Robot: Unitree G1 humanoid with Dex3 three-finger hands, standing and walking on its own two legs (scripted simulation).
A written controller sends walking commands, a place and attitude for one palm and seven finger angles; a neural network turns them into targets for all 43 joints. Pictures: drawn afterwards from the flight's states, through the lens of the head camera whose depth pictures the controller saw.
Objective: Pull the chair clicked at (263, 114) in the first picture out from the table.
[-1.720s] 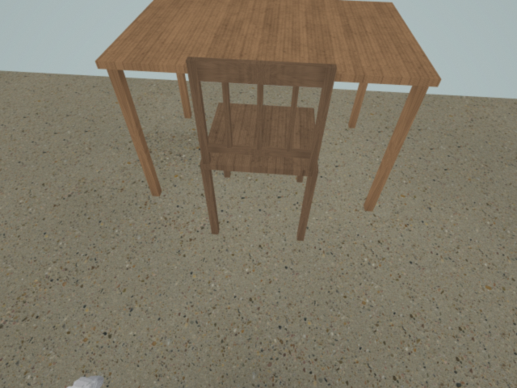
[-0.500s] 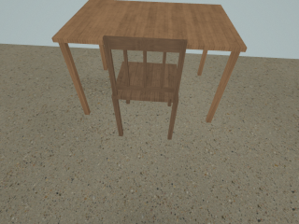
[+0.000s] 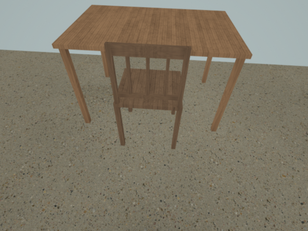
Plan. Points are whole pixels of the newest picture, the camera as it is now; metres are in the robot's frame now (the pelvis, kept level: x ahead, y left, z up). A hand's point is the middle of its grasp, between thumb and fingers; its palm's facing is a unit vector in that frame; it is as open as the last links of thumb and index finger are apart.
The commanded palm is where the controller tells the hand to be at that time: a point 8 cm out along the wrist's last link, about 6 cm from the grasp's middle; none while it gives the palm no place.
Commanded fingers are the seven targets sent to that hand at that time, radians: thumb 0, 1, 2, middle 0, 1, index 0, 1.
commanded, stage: take the last steps up to it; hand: left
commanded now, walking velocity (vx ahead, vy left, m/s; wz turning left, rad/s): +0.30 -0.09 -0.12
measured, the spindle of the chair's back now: (147, 77) +0.90 +0.09 -0.11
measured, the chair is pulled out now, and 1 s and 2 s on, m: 0.00 0.00 0.00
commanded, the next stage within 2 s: come to a stop and stand still in 1.14 s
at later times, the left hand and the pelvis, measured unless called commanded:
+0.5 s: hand out of the picture +0.00 +0.15 -0.18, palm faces +0.05 -0.99 -0.13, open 7.3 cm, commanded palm none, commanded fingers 0.00 0.90 0.90 -0.20 -0.30 -0.20 -0.30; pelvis +0.15 +0.00 -0.02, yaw -3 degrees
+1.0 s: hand (119, 158) +0.41 +0.16 -0.16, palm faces -0.11 -0.98 -0.16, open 7.3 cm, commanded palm none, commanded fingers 0.00 0.90 0.90 -0.20 -0.30 -0.20 -0.30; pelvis +0.31 -0.01 +0.00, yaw -5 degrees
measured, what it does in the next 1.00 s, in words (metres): walks ahead: left foot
